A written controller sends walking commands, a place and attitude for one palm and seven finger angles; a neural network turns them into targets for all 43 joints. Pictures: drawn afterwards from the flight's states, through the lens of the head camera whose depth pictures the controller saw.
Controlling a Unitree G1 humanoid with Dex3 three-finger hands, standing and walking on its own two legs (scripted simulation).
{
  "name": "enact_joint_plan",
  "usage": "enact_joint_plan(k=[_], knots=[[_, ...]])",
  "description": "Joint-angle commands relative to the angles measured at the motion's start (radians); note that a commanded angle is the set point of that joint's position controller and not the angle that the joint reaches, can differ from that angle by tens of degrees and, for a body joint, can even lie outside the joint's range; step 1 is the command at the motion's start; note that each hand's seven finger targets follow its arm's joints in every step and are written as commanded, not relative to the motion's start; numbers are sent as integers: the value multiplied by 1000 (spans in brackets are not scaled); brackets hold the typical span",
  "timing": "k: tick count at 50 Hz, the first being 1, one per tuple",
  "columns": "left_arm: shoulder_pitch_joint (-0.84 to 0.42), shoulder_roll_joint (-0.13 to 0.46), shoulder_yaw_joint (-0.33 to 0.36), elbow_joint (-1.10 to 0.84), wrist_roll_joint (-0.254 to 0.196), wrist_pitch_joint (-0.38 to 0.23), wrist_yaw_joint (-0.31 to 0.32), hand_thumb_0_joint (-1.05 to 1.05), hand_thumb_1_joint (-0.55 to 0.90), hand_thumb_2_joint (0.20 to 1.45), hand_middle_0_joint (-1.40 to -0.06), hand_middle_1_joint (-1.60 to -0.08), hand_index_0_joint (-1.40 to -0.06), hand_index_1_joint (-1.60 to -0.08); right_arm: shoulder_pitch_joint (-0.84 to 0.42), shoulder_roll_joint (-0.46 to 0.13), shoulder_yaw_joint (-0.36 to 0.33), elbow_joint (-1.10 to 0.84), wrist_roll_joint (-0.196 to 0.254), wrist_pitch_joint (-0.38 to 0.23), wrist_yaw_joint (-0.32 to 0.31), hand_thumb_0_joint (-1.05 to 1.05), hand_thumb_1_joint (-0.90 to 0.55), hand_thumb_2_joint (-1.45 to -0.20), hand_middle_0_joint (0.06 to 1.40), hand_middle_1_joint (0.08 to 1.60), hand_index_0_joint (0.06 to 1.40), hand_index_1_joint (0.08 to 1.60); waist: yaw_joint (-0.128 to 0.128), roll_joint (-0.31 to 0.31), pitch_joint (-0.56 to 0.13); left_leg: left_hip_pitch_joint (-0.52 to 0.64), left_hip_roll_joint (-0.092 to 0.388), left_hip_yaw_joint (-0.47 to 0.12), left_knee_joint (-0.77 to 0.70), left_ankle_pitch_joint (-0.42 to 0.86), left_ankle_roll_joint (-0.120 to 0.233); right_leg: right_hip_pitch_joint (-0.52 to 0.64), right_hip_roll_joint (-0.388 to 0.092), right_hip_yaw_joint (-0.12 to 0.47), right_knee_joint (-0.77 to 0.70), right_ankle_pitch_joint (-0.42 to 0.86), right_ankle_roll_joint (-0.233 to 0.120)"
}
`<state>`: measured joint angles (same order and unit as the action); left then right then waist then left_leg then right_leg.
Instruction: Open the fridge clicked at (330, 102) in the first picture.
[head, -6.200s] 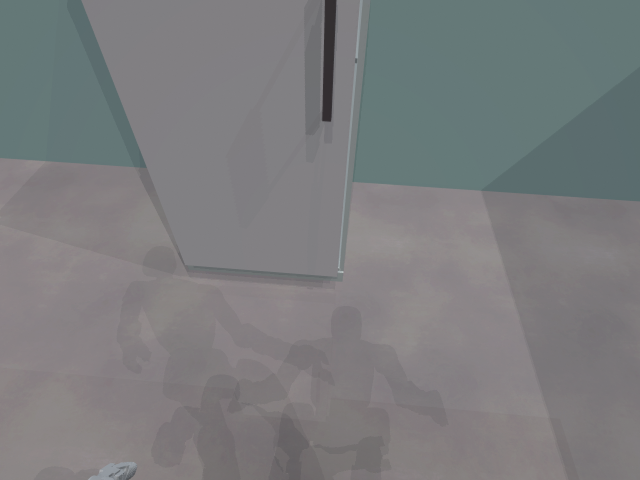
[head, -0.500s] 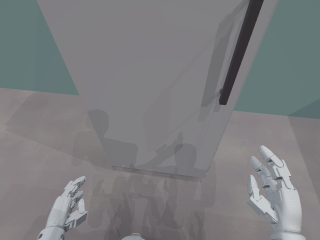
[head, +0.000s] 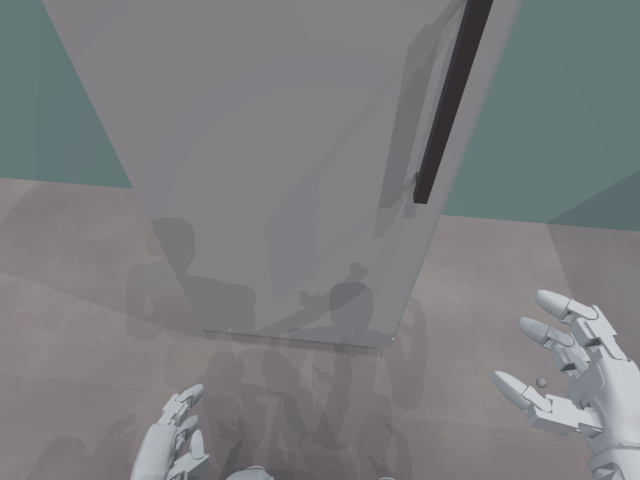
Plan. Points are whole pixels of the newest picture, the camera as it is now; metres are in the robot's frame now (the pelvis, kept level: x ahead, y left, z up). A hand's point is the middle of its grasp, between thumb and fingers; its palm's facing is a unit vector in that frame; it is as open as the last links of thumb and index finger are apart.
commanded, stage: raise the hand to about handle height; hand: right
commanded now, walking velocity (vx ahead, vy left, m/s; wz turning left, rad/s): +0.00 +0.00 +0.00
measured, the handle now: (442, 110) +0.54 -0.13 +0.19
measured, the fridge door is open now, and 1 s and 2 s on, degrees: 0 0 0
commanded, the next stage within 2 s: move the hooked fingers beside the handle in 1.30 s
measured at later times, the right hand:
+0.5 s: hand (617, 310) +0.26 -0.25 +0.16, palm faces +0.15 +0.99 -0.08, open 13.6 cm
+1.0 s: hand out of the picture +0.30 -0.27 +0.21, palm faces +0.14 +0.99 -0.04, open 14.0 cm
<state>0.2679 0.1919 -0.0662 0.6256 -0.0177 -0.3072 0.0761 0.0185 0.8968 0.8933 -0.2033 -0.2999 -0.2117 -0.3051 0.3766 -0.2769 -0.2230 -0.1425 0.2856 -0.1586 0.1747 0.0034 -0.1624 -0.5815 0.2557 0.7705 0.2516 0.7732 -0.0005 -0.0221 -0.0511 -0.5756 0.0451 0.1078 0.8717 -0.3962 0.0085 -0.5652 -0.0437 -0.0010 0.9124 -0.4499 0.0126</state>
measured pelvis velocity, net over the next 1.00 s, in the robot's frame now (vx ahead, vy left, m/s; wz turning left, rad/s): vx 0.02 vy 0.00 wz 0.01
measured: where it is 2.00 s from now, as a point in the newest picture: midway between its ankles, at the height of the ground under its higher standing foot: outside the picture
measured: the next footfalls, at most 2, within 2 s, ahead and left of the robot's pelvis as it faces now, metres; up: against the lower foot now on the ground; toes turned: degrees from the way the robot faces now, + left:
none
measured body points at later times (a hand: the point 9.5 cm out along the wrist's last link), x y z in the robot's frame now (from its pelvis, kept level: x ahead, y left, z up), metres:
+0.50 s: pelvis +0.02 +0.00 +0.03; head +0.01 +0.01 +0.48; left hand +0.23 +0.22 -0.02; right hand +0.25 -0.30 +0.17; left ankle +0.03 +0.12 -0.69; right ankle +0.01 -0.12 -0.69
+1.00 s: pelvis +0.02 +0.00 +0.04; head -0.01 +0.01 +0.49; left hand +0.20 +0.25 -0.02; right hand +0.29 -0.32 +0.22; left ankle +0.03 +0.12 -0.69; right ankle +0.01 -0.12 -0.69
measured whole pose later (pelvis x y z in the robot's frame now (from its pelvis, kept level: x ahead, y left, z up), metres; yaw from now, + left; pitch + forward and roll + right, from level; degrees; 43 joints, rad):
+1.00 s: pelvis +0.02 +0.00 +0.04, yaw +1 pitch -4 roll +0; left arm 0.21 0.28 -0.06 0.66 -0.08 -0.22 0.12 0.02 0.90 0.89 -0.20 -0.30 -0.21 -0.30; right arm -0.09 -0.44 -0.44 0.07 0.33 0.22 0.32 -0.02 0.50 -0.30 0.30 1.20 0.30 1.20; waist -0.05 -0.03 -0.01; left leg -0.18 0.03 0.09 0.48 -0.24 0.01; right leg -0.15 -0.04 -0.03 0.49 -0.28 0.02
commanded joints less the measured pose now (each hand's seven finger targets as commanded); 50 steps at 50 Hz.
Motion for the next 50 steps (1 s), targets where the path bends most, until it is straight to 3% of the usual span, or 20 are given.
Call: enact_joint_plan(k=[1,4,13,20,25,32,39,40,42,44,47,50], knots=[[-108,177,82,-153,-9,-94,14,0,900,900,-200,-300,-200,-300,-67,-125,-107,-231,20,-101,-24,0,57,-490,268,915,268,915,-29,13,-148,172,-38,-41,-168,81,-3,74,35,38,-214,183,-9],[-105,191,86,-136,-14,-101,15,0,900,900,-200,-300,-200,-300,-89,-142,-115,-203,23,-95,-5,0,127,-460,273,960,273,960,-24,-3,-105,184,-36,-50,-201,78,-4,89,38,32,-238,172,-9],[-117,197,87,-110,-28,-99,33,0,900,900,-200,-300,-200,-300,-217,-203,-175,-224,39,-36,25,0,337,-370,288,1095,288,1095,-43,-63,-125,308,-42,-37,-252,271,0,228,46,18,-309,328,-9],[-131,199,75,-96,-36,-72,45,0,900,900,-200,-300,-200,-300,-333,-249,-214,-150,53,57,72,0,500,-300,300,1200,300,1200,-53,-38,-108,391,-47,-33,-312,393,-1,310,45,6,-359,424,-13],[-158,196,58,-97,-45,-46,58,0,900,900,-200,-300,-200,-300,-488,-285,-226,-101,53,141,96,0,500,-300,300,1200,300,1200,-50,-35,-67,406,-48,-35,-370,348,-1,344,45,6,-411,375,-16],[-193,187,41,-104,-52,-19,69,0,900,900,-200,-300,-200,-300,-641,-352,-273,-54,57,212,119,0,500,-300,300,1200,300,1200,-55,-18,-95,456,-45,-40,-417,354,-1,393,45,6,-457,379,-23],[-213,193,38,-118,-62,8,71,0,900,900,-200,-300,-200,-300,-770,-425,-306,-6,51,288,138,0,500,-300,300,1200,300,1200,-62,-49,-119,484,-42,-47,-445,345,3,412,47,4,-485,377,-25],[-214,197,38,-116,-60,11,70,0,900,900,-200,-300,-200,-300,-783,-441,-319,2,53,295,138,0,500,-300,300,1200,300,1200,-63,-50,-124,496,-39,-54,-446,358,5,410,45,0,-478,387,-26],[-209,192,40,-121,-65,16,65,0,900,900,-200,-300,-200,-300,-729,-389,-283,41,56,312,147,0,500,-300,300,1200,300,1200,-60,-32,-102,486,-41,-48,-448,359,3,405,44,1,-489,384,-24],[-207,198,47,-127,-67,22,60,0,900,900,-200,-300,-200,-300,-691,-384,-284,47,61,322,153,0,500,-300,300,1200,300,1200,-65,-30,-98,482,-41,-49,-447,363,3,400,45,-1,-489,383,-23],[-209,200,50,-135,-69,30,57,0,900,900,-200,-300,-200,-300,-703,-395,-296,25,57,328,139,0,500,-300,300,1200,300,1200,-65,-7,-99,477,-41,-49,-449,334,1,395,43,-2,-492,368,-23],[-215,204,53,-134,-64,30,59,0,900,900,-200,-300,-200,-300,-743,-440,-335,-27,52,313,112,0,500,-300,300,1200,300,1200,-66,-31,-107,476,-38,-66,-455,311,3,404,41,-10,-483,361,-25]])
